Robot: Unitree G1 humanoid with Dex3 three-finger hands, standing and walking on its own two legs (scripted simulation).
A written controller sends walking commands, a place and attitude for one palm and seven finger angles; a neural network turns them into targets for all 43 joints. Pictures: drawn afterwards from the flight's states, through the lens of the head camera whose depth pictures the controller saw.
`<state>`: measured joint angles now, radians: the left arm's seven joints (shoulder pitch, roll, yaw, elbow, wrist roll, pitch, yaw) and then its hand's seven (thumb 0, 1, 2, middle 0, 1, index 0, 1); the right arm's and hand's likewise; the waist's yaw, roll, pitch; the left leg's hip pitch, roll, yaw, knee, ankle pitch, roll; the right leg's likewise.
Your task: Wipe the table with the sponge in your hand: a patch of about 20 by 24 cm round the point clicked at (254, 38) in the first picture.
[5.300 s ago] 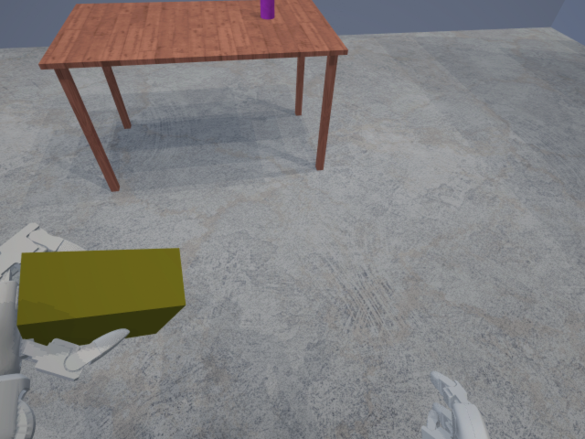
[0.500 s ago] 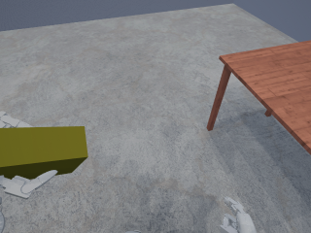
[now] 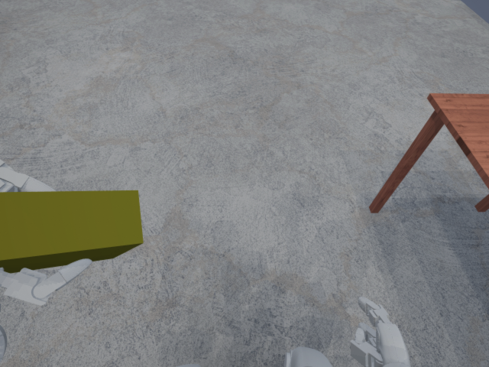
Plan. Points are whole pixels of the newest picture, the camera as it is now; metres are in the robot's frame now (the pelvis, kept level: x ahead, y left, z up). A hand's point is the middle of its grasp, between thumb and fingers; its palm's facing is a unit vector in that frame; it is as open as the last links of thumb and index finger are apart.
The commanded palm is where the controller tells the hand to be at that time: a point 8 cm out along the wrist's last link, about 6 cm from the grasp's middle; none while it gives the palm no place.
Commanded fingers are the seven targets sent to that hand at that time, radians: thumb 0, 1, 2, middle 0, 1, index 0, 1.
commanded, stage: walk to a spot facing it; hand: left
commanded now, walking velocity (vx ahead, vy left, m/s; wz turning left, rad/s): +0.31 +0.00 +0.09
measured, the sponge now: (87, 231) +0.24 +0.20 +0.16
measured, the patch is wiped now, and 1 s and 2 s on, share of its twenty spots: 0.00 0.00 0.00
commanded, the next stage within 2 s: turn to face it in 0.48 s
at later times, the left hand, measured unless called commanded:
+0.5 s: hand (90, 218) +0.26 +0.20 +0.16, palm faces +0.46 -0.79 -0.41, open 10.4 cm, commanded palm +0.19 +0.25 +0.19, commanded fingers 0.00 0.10 1.30 -1.20 -1.60 -1.20 -1.60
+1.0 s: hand (63, 170) +0.30 +0.24 +0.20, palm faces +0.47 -0.80 -0.39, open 10.4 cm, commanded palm +0.24 +0.28 +0.19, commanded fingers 0.00 0.10 1.30 -1.20 -1.60 -1.20 -1.60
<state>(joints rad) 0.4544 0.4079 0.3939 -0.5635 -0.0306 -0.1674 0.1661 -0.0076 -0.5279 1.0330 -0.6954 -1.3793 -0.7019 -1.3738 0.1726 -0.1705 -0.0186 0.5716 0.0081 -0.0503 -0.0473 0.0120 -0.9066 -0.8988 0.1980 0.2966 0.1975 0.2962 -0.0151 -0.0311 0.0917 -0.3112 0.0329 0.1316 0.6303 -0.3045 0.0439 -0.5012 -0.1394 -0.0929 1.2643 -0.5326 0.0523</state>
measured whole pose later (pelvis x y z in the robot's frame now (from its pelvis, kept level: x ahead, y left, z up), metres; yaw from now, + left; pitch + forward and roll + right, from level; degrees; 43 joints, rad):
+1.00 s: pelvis +0.10 -0.01 +0.01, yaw +4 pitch -2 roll -2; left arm 0.42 0.36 0.33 -0.59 -0.02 -0.17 0.14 -0.01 -0.54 1.04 -0.69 -1.38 -0.70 -1.38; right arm 0.13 -0.10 0.07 0.54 -0.01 -0.09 0.00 0.01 -0.90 -0.90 0.21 0.30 0.21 0.30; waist 0.06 0.01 0.10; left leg -0.26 0.14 0.25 0.51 -0.21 0.02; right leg -0.43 -0.05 -0.11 0.91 -0.40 0.06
